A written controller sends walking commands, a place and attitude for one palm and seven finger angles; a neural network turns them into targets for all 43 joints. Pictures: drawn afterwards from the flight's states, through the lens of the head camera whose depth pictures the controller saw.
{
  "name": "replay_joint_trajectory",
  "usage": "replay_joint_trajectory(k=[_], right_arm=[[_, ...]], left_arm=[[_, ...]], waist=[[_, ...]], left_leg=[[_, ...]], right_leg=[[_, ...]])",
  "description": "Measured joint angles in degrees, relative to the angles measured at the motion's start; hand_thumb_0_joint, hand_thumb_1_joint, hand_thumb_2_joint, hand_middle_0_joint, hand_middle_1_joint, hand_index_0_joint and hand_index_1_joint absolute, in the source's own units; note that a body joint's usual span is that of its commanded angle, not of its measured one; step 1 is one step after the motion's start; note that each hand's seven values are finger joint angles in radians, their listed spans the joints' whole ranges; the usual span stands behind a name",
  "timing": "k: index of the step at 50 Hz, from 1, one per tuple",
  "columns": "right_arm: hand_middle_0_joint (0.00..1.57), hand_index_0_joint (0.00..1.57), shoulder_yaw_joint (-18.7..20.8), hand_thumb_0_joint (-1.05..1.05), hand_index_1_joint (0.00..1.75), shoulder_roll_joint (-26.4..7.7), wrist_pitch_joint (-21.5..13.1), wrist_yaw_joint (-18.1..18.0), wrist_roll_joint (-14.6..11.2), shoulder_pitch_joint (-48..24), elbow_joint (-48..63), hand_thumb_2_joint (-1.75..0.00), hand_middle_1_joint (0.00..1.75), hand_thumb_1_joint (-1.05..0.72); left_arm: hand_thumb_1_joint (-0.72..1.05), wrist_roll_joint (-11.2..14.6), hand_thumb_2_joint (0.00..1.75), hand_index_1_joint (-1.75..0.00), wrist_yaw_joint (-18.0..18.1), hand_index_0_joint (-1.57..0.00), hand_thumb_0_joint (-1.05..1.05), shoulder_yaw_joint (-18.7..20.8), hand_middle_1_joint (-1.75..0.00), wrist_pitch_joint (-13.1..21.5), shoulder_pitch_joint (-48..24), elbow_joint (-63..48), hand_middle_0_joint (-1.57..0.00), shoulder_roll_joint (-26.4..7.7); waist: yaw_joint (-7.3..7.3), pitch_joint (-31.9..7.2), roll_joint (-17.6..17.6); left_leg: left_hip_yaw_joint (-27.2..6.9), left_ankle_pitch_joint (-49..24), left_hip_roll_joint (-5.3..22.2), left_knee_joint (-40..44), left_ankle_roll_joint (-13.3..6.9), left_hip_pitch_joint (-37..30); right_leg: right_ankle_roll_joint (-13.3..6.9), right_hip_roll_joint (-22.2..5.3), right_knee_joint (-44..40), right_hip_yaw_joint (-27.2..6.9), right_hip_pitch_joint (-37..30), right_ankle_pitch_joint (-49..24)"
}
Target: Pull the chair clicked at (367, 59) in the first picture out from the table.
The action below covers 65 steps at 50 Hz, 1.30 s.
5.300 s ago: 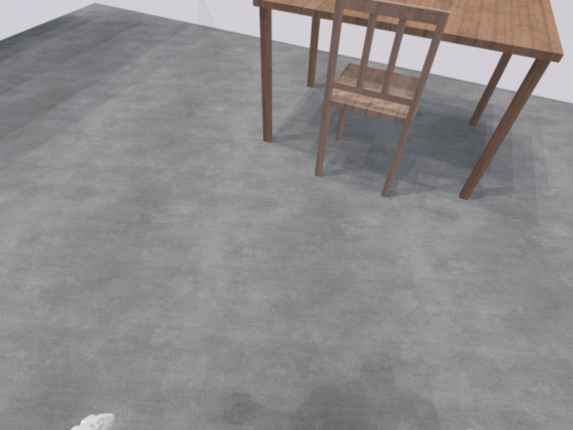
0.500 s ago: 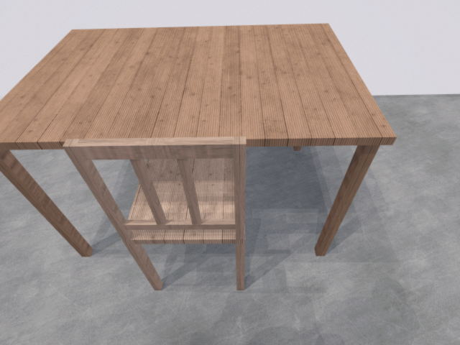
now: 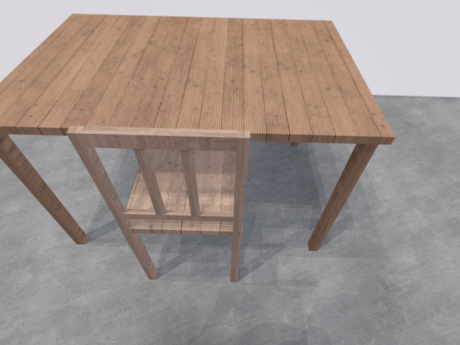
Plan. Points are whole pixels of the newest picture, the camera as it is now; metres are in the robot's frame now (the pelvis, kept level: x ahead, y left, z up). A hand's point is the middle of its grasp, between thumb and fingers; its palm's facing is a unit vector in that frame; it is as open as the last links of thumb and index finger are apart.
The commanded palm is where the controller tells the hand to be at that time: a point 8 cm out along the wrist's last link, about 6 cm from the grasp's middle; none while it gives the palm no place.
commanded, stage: look again from close up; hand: left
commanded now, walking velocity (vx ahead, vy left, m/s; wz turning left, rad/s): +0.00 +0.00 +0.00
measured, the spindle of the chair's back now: (151, 183) +0.50 +0.24 -0.10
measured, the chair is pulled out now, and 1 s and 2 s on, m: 0.00 0.00 0.00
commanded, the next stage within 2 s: none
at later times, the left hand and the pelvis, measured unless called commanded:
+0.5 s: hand out of the picture -0.02 +0.24 -0.18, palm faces +0.04 -0.98 -0.19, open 7.3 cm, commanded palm none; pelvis -0.01 +0.07 +0.00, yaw +1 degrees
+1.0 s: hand out of the picture -0.03 +0.21 -0.18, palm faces +0.05 -0.99 -0.14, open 7.3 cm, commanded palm none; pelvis +0.00 +0.06 +0.00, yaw +1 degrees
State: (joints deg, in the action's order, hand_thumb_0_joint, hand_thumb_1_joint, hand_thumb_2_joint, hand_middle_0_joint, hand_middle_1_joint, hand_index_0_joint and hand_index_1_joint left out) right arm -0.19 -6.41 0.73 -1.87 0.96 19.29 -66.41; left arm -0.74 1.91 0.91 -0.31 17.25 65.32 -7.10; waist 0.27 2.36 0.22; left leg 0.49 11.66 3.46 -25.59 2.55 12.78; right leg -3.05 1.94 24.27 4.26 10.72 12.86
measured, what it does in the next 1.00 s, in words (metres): shifts its weight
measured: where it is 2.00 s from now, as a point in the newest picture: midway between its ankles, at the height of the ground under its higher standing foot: outside the picture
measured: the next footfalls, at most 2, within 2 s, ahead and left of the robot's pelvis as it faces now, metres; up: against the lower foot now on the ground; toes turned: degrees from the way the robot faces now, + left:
none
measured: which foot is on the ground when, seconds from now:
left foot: down 0.00-1.00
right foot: down 0.00-1.00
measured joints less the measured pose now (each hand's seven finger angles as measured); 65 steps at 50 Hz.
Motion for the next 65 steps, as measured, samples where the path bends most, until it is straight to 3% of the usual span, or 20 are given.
replay_joint_trajectory(k=[3, 6, 13, 25, 37, 65], right_arm=[[0.2, 0.2, 0.14, 0.0, 0.29, -0.8, -0.43, 0.15, -0.42, -0.99, 2.64, -0.9, 0.3, -0.9], [0.19, 0.2, 0.32, 0.0, 0.29, -0.93, -1.37, 0.03, -0.55, -1.59, 4.09, -0.9, 0.3, -0.9], [0.2, 0.2, -0.04, 0.02, 0.29, -1.95, -1.34, 0.09, -0.01, -1.44, 5.02, -0.9, 0.3, -0.94], [0.2, 0.2, -0.64, 0.01, 0.29, -2.28, -1.82, 0.59, -0.15, -1.52, 5.6, -0.9, 0.3, -0.92], [0.2, 0.2, -0.9, 0.01, 0.29, -2.04, -1.8, 0.61, -0.53, -2.21, 3.45, -0.9, 0.3, -0.92], [0.2, 0.2, -0.9, 0.01, 0.29, -1.0, -1.44, 0.5, -0.6, -2.52, 1.53, -0.9, 0.3, -0.92]], left_arm=[[0.91, -0.38, 0.9, -0.3, 0.77, -0.2, 0.0, -0.65, -0.3, 1.79, 1.05, -1.0, -0.2, 1.0], [0.91, -0.3, 0.9, -0.3, 0.77, -0.2, 0.0, -0.93, -0.3, 1.7, 1.58, -1.19, -0.2, 0.94], [0.91, -0.55, 0.9, -0.3, 0.47, -0.2, 0.0, -0.88, -0.3, 0.84, 1.13, -3.15, -0.2, -0.64], [0.91, -0.63, 0.9, -0.3, 0.06, -0.2, 0.0, -0.74, -0.3, 0.28, 1.93, -4.16, -0.19, -2.7], [0.91, -0.52, 0.9, -0.3, 0.21, -0.2, 0.0, -1.22, -0.3, 0.42, 3.75, -2.56, -0.19, -1.56], [0.91, -0.44, 0.9, -0.3, 0.37, -0.2, 0.0, -1.24, -0.3, 0.91, 2.98, -2.7, -0.2, -0.4]], waist=[[-0.41, 0.84, 1.09], [-1.16, 0.17, 0.94], [-0.24, -2.75, -0.68], [-0.08, -1.89, -1.57], [0.22, -1.32, -1.46], [0.13, -1.1, -1.65]], left_leg=[[-0.02, 4.36, -0.28, -4.74, -1.28, 1.73], [0.02, 2.47, -1.43, -4.89, -2.0, 0.99], [0.88, 3.52, -3.91, -5.15, -4.28, 0.56], [1.81, 0.48, -6.5, -0.47, -6.27, 0.18], [1.87, 0.48, -6.64, 0.3, -6.31, -0.8], [1.43, 0.48, -5.33, 0.3, -4.93, -0.93]], right_leg=[[0.62, 0.16, 0.86, -0.25, 0.56, -0.06], [1.35, -0.85, 3.36, -0.12, 0.57, 1.57], [3.42, -3.37, 4.46, -0.88, 0.51, 2.29], [5.0, -5.86, 2.05, -1.75, 1.16, 0.33], [5.63, -5.99, 1.34, -1.83, 0.24, 0.3], [4.34, -4.68, 1.31, -1.41, 0.13, 0.38]])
